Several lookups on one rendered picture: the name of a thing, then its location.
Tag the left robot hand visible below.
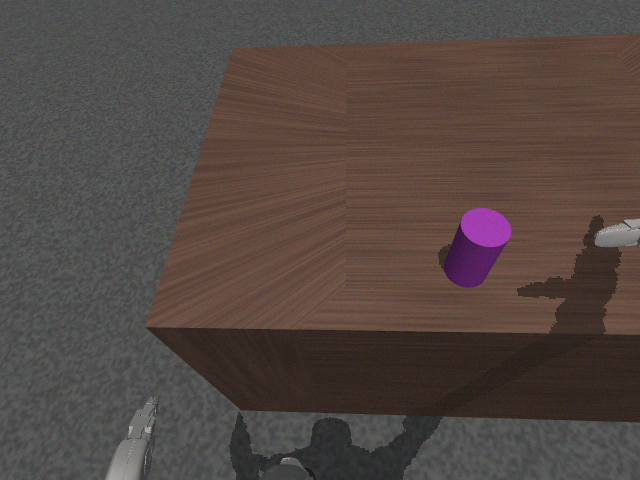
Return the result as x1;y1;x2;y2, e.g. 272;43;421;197
105;396;159;480

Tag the can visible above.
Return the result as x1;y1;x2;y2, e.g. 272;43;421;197
444;208;512;288

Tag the right robot hand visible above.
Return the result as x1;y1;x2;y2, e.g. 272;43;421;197
593;218;640;247

